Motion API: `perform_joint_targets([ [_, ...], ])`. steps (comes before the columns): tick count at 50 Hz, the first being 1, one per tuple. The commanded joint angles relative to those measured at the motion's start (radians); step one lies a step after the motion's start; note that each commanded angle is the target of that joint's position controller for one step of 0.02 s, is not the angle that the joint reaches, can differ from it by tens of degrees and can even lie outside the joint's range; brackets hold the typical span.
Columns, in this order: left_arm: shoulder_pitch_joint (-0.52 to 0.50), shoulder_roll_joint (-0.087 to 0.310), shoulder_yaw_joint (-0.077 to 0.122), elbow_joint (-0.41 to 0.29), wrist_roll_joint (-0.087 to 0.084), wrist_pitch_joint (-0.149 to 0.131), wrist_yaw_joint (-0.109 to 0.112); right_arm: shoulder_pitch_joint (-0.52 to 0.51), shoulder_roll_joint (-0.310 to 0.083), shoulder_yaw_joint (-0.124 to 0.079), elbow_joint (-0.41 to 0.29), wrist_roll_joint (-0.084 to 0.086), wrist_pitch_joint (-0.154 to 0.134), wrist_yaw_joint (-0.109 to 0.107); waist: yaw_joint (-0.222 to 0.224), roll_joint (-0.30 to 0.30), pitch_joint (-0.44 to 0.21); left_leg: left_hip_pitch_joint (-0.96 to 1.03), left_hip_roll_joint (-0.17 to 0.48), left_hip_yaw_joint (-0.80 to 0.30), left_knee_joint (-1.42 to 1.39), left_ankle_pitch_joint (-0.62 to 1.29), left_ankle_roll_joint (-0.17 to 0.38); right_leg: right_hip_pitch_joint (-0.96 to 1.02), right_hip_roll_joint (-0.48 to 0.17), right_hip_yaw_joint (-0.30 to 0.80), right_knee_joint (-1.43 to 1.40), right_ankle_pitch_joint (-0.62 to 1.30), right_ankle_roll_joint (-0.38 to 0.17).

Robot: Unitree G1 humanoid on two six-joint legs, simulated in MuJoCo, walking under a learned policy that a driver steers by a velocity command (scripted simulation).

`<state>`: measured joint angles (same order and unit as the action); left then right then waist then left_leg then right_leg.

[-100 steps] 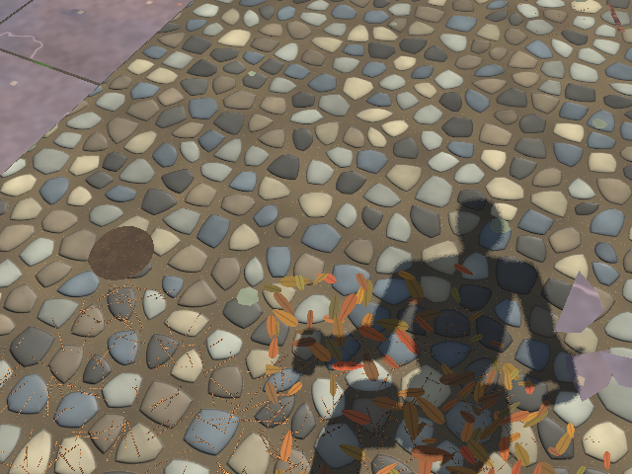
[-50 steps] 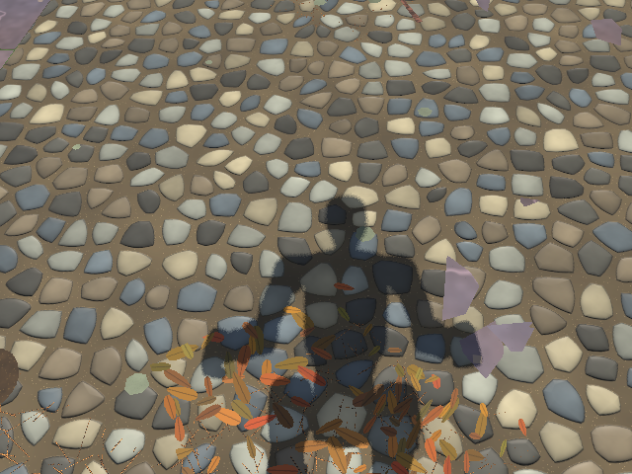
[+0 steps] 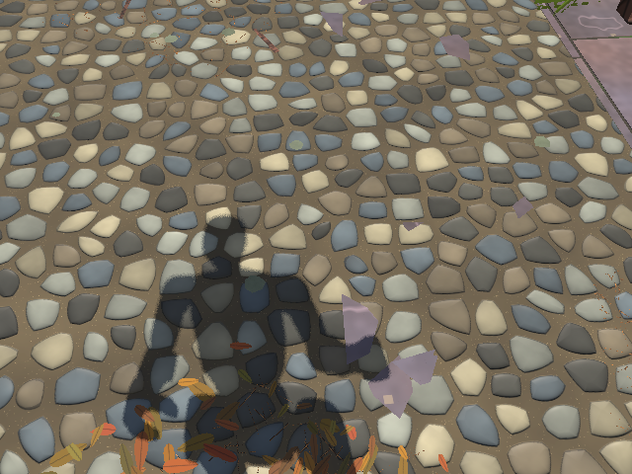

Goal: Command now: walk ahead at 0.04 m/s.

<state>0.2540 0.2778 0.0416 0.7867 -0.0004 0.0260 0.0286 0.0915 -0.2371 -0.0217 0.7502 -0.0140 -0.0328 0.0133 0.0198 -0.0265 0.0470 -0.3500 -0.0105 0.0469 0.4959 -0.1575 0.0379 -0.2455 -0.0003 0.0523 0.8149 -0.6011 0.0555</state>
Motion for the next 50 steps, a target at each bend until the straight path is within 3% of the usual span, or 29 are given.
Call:
perform_joint_targets([
  [1, 0.083, 0.081, 0.027, -0.026, 0.001, 0.020, 0.014, -0.064, -0.153, -0.037, -0.043, -0.004, -0.003, -0.004, 0.019, 0.164, -0.088, 0.089, 0.242, -0.284, -0.221, 0.048, 0.164, -0.047, -0.055, 0.016, -0.048, 0.050, 0.022],
  [4, 0.130, 0.045, 0.020, 0.018, 0.010, 0.009, 0.005, -0.087, -0.129, -0.030, -0.026, 0.006, 0.013, -0.014, 0.042, 0.151, -0.124, 0.020, 0.174, -0.179, -0.187, -0.077, 0.124, 0.130, -0.026, -0.049, -0.283, 0.363, 0.001],
  [6, 0.079, 0.079, 0.022, -0.003, 0.032, 0.007, 0.002, -0.032, -0.091, -0.016, 0.006, 0.003, 0.013, -0.013, 0.011, 0.090, -0.088, -0.023, 0.119, -0.142, -0.161, -0.290, 0.031, 0.149, -0.069, 0.007, -0.377, 0.447, -0.035],
  [7, 0.041, 0.137, 0.033, -0.014, 0.022, 0.006, 0.007, -0.007, -0.102, -0.020, 0.011, -0.004, 0.017, -0.013, -0.037, 0.004, -0.032, 0.015, 0.069, -0.096, -0.149, -0.320, -0.012, 0.016, -0.090, 0.036, -0.394, 0.277, -0.071],
  [8, 0.012, 0.115, 0.029, -0.012, 0.018, -0.002, 0.007, -0.033, -0.103, -0.019, 0.012, -0.007, 0.017, -0.015, -0.035, -0.036, 0.003, 0.096, 0.050, -0.073, -0.112, -0.247, -0.032, -0.096, -0.077, 0.036, -0.423, 0.133, -0.087],
  [9, -0.008, 0.087, 0.021, -0.013, 0.021, -0.013, 0.007, -0.041, -0.103, -0.019, 0.016, -0.004, 0.014, -0.018, -0.036, -0.044, 0.014, 0.134, 0.050, -0.074, -0.077, -0.176, -0.030, -0.125, -0.075, 0.037, -0.444, 0.132, -0.080],
  [12, 0.002, 0.078, 0.018, 0.002, 0.019, -0.046, 0.004, -0.007, -0.108, -0.024, 0.053, 0.005, 0.009, -0.026, -0.037, -0.050, -0.028, 0.161, 0.053, -0.069, -0.027, 0.022, -0.007, -0.056, -0.072, 0.028, -0.421, 0.343, -0.054],
  [14, 0.063, 0.101, 0.026, 0.026, 0.003, -0.047, 0.005, 0.011, -0.104, -0.027, 0.080, 0.015, 0.011, -0.027, -0.019, -0.053, -0.059, 0.136, 0.008, -0.019, 0.030, -0.148, -0.003, -0.015, -0.066, 0.032, -0.424, 0.192, -0.085],
  [15, 0.074, 0.116, 0.031, 0.026, -0.002, -0.044, 0.005, 0.004, -0.099, -0.028, 0.085, 0.021, 0.010, -0.025, -0.010, -0.079, -0.027, 0.075, -0.015, 0.007, 0.073, -0.257, -0.003, -0.016, -0.088, 0.074, -0.451, 0.064, -0.119],
  [17, 0.117, 0.147, 0.041, 0.023, -0.009, -0.048, 0.007, -0.042, -0.090, -0.029, 0.073, 0.033, -0.009, -0.015, 0.022, -0.138, 0.059, -0.092, -0.034, 0.039, 0.192, -0.297, 0.001, 0.025, -0.209, 0.250, -0.558, -0.115, -0.209],
  [19, 0.127, 0.167, 0.049, 0.030, -0.021, -0.063, 0.010, -0.074, -0.086, -0.030, 0.058, 0.044, -0.043, 0.000, 0.023, -0.158, 0.129, -0.189, 0.015, -0.005, 0.219, -0.283, 0.036, 0.065, -0.304, 0.369, -0.593, -0.035, -0.271],
  [21, 0.084, 0.155, 0.047, 0.023, -0.026, -0.072, 0.006, -0.015, -0.088, -0.034, 0.084, 0.049, -0.067, 0.017, -0.022, -0.143, 0.100, -0.104, 0.025, -0.004, 0.087, -0.261, 0.066, 0.090, -0.287, 0.300, -0.543, 0.151, -0.248],
  [22, 0.037, 0.149, 0.047, 0.009, -0.027, -0.069, 0.002, 0.080, -0.103, -0.044, 0.131, 0.049, -0.070, 0.021, -0.067, -0.119, 0.057, 0.077, 0.005, 0.009, 0.003, -0.159, 0.070, 0.021, -0.239, 0.222, -0.502, 0.224, -0.213],
  [23, -0.024, 0.127, 0.040, -0.017, -0.023, -0.072, 0.001, 0.189, -0.148, -0.064, 0.178, 0.045, -0.069, 0.021, -0.118, -0.069, 0.016, 0.231, 0.017, -0.042, -0.032, -0.115, 0.080, -0.055, -0.164, 0.118, -0.390, 0.351, -0.165],
  [24, -0.057, 0.070, 0.025, -0.057, -0.016, -0.085, 0.001, 0.297, -0.246, -0.094, 0.208, 0.041, -0.071, 0.019, -0.140, 0.157, -0.025, 0.405, 0.167, -0.331, -0.143, -0.146, 0.158, -0.222, -0.014, -0.053, -0.066, 0.429, -0.082],
  [25, -0.050, 0.061, 0.022, -0.078, -0.012, -0.105, 0.008, 0.382, -0.280, -0.098, 0.216, 0.035, -0.074, 0.025, -0.171, 0.311, -0.084, 0.572, 0.348, -0.681, -0.270, -0.083, 0.277, -0.433, 0.058, -0.021, 0.226, 0.087, -0.040],
  [26, -0.030, 0.096, 0.035, -0.069, -0.035, -0.118, 0.002, 0.334, -0.212, -0.073, 0.208, 0.026, -0.081, 0.021, -0.128, 0.200, -0.048, 0.573, 0.380, -0.666, -0.259, -0.049, 0.284, -0.532, 0.012, 0.061, 0.365, 0.039, -0.059],
  [27, -0.019, 0.095, 0.035, -0.059, -0.047, -0.125, -0.007, 0.284, -0.177, -0.063, 0.192, 0.026, -0.084, 0.016, -0.099, 0.149, -0.017, 0.550, 0.350, -0.567, -0.252, -0.034, 0.255, -0.566, -0.031, 0.066, 0.392, 0.118, -0.083],
  [29, -0.065, 0.091, 0.040, -0.062, -0.031, -0.128, -0.018, 0.239, -0.139, -0.046, 0.181, 0.025, -0.080, 0.012, -0.079, 0.089, 0.019, 0.497, 0.293, -0.400, -0.279, 0.078, 0.198, -0.582, -0.099, 0.029, 0.327, 0.268, -0.100],
  [30, -0.070, 0.081, 0.042, -0.065, -0.023, -0.125, -0.026, 0.245, -0.122, -0.038, 0.186, 0.021, -0.073, 0.011, -0.072, 0.104, 0.008, 0.471, 0.258, -0.329, -0.292, 0.149, 0.176, -0.539, -0.111, 0.008, 0.287, 0.315, -0.096],
  [35, -0.209, 0.002, 0.012, -0.122, -0.018, -0.113, -0.049, 0.258, -0.186, -0.042, 0.190, 0.022, -0.053, -0.019, -0.086, 0.087, 0.041, 0.335, 0.203, -0.168, -0.359, 0.243, 0.166, -0.434, -0.089, -0.073, -0.042, 0.481, -0.038],
  [40, -0.325, 0.033, 0.011, -0.167, -0.030, -0.117, -0.063, 0.316, -0.208, -0.049, 0.215, 0.037, -0.052, -0.023, -0.104, 0.114, 0.081, 0.325, 0.239, -0.138, -0.385, 0.209, 0.150, -0.330, -0.053, -0.076, -0.254, 0.628, -0.062],
  [43, -0.289, 0.081, 0.028, -0.166, -0.025, -0.120, -0.068, 0.301, -0.222, -0.058, 0.217, 0.037, -0.044, -0.024, -0.047, 0.118, 0.038, 0.415, 0.269, -0.116, -0.284, 0.449, 0.119, -0.255, -0.029, -0.075, -0.288, 0.579, -0.115],
  [45, -0.066, 0.138, 0.064, -0.100, -0.022, -0.114, -0.058, 0.278, -0.223, -0.059, 0.209, 0.029, -0.029, -0.025, 0.076, 0.123, -0.110, 0.388, 0.221, -0.065, -0.010, 0.722, 0.083, 0.040, 0.028, -0.119, -0.292, 0.550, -0.167],
  [46, 0.110, 0.177, 0.081, -0.056, -0.020, -0.107, -0.047, 0.277, -0.198, -0.047, 0.193, 0.017, -0.025, -0.027, 0.151, 0.085, -0.223, 0.209, 0.179, -0.047, 0.243, 0.560, 0.053, 0.321, -0.059, -0.025, -0.262, 0.518, -0.209],
  [47, 0.199, 0.282, 0.100, -0.031, 0.002, -0.106, -0.046, 0.414, -0.048, -0.005, 0.172, 0.014, -0.040, -0.017, 0.083, -0.195, -0.393, -0.162, -0.002, -0.030, 0.670, -0.036, -0.010, 0.672, -0.336, 0.467, -0.345, 0.265, -0.373],
  [48, 0.197, 0.193, 0.075, -0.030, -0.004, -0.107, -0.052, 0.382, -0.106, -0.014, 0.187, 0.033, -0.067, -0.006, 0.102, -0.199, -0.429, -0.283, -0.033, -0.179, 0.813, -0.403, 0.003, 0.649, -0.390, 0.742, -0.543, 0.095, -0.393],
  [49, 0.093, 0.149, 0.056, -0.037, -0.010, -0.113, -0.054, 0.272, -0.194, -0.040, 0.145, 0.065, -0.081, 0.000, 0.081, -0.148, -0.226, -0.380, 0.029, -0.168, 0.860, -0.343, 0.023, 0.496, -0.357, 0.603, -0.573, 0.066, -0.334],
  [50, 0.010, 0.124, 0.047, -0.048, -0.009, -0.116, -0.056, 0.207, -0.196, -0.040, 0.126, 0.067, -0.088, -0.003, 0.049, -0.074, -0.129, -0.362, 0.082, -0.140, 0.821, -0.245, 0.033, 0.340, -0.319, 0.462, -0.595, 0.162, -0.308],
])
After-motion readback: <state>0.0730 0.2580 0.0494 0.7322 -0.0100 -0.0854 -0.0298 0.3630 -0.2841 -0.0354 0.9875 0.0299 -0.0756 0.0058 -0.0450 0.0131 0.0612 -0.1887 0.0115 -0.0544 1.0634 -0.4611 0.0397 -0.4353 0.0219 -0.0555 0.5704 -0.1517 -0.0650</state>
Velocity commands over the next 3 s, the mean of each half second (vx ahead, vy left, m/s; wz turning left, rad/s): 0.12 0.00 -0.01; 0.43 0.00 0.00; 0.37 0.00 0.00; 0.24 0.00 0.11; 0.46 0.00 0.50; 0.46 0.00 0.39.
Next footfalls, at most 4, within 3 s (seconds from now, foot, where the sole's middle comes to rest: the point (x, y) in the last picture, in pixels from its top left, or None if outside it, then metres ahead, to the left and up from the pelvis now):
0.12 right None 0.04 -0.15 -0.77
0.92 right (394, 473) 0.48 -0.13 -0.77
1.42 left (284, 349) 0.75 0.10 -0.77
1.78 right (382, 374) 0.69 -0.12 -0.77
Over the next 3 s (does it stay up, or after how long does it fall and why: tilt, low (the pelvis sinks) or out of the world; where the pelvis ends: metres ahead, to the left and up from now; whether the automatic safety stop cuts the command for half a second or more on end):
stays up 1.20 0.20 0.01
